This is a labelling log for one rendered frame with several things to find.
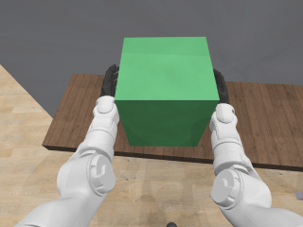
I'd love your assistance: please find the carton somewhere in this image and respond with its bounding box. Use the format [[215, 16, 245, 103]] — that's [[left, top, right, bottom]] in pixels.
[[115, 37, 220, 147]]

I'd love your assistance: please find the left robot hand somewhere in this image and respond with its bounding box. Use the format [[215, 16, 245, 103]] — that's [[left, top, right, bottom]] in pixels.
[[100, 64, 120, 97]]

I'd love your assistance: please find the robot left upper arm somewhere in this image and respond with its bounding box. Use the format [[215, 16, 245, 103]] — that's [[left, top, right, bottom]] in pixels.
[[14, 153, 116, 227]]

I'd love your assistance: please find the left robot forearm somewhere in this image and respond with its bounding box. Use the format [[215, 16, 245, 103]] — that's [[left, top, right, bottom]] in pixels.
[[57, 96, 119, 189]]

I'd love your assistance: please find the robot right upper arm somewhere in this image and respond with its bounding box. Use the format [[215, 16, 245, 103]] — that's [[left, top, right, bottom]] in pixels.
[[210, 168, 303, 227]]

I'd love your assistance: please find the table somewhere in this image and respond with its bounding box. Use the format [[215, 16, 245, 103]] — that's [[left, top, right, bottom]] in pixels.
[[42, 73, 303, 201]]

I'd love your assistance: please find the right robot hand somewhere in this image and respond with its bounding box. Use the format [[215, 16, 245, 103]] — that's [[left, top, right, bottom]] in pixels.
[[213, 69, 230, 104]]

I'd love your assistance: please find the right robot forearm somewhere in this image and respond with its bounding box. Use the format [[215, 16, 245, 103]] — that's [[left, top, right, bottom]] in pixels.
[[209, 103, 263, 182]]

